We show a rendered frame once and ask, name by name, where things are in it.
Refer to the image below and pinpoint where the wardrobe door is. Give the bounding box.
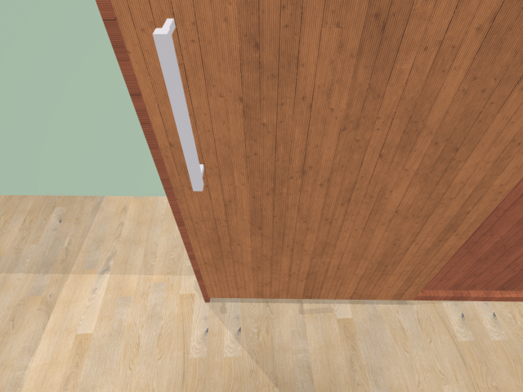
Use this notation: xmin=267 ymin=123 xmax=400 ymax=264
xmin=111 ymin=0 xmax=523 ymax=301
xmin=423 ymin=177 xmax=523 ymax=291

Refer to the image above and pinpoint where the handle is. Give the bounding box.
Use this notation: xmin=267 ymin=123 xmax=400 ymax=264
xmin=153 ymin=19 xmax=204 ymax=191

